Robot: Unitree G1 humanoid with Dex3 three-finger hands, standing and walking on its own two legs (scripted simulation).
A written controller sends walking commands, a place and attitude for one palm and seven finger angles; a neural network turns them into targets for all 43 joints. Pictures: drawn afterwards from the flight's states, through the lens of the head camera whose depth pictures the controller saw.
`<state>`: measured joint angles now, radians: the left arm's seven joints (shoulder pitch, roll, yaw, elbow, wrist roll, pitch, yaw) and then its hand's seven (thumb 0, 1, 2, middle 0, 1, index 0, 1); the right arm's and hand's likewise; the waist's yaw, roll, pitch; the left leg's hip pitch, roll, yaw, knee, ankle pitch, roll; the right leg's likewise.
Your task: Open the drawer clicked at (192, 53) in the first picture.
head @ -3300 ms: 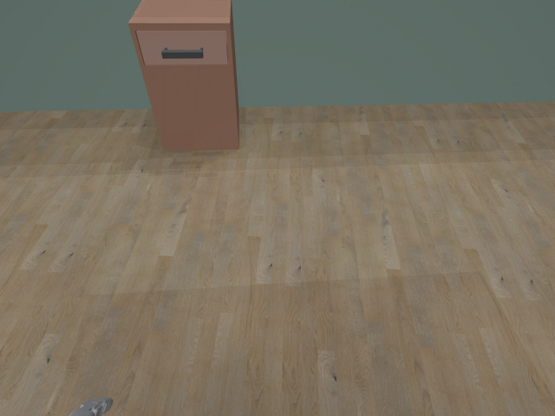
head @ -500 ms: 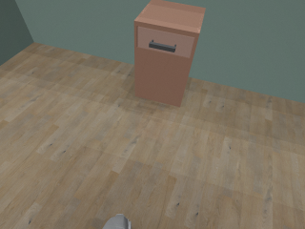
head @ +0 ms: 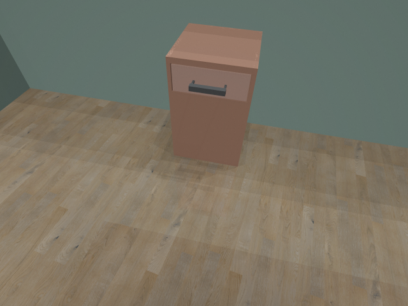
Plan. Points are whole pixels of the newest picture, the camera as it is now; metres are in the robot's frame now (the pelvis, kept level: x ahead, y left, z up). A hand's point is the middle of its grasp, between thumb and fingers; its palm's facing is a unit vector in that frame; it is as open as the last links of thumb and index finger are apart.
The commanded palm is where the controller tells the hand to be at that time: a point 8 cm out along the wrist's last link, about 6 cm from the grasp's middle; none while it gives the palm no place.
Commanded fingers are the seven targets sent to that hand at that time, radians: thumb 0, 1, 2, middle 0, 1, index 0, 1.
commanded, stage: stand and wait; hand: left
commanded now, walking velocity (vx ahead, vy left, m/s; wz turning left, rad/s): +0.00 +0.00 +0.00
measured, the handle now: (208, 87) +1.10 +0.02 -0.18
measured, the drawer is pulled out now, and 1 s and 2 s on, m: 0.00 0.00 0.00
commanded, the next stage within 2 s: look at it before walking up in 0.48 s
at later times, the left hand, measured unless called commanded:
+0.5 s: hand out of the picture +0.00 +0.11 -0.17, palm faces +0.05 -0.99 -0.15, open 7.4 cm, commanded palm none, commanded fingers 0.00 0.90 0.90 -0.20 -0.30 -0.20 -0.30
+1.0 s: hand out of the picture +0.00 +0.11 -0.17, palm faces +0.06 -0.98 -0.18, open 7.4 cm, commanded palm none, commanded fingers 0.00 0.90 0.90 -0.20 -0.30 -0.20 -0.30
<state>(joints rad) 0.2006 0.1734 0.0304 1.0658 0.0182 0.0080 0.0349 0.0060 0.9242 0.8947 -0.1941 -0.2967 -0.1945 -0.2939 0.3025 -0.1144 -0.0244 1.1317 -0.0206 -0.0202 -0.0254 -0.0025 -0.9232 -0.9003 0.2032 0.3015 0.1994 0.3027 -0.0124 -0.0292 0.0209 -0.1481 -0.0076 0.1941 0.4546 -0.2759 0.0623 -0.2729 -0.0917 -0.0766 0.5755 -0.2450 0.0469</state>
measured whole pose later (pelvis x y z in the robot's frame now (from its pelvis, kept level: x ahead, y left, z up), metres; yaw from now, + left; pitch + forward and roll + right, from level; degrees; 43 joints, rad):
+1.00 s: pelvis +0.02 -0.05 +0.01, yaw +1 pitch -2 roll +0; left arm 0.32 0.11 -0.01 1.15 0.00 -0.01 0.05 0.00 0.90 0.89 -0.20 -0.30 -0.20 -0.29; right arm 0.32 -0.10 -0.01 1.18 -0.01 -0.01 -0.03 0.00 -0.91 -0.90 0.20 0.30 0.20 0.30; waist -0.01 0.01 0.03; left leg -0.09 0.07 0.15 0.38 -0.26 -0.02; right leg -0.16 0.00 -0.13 0.41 -0.22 -0.05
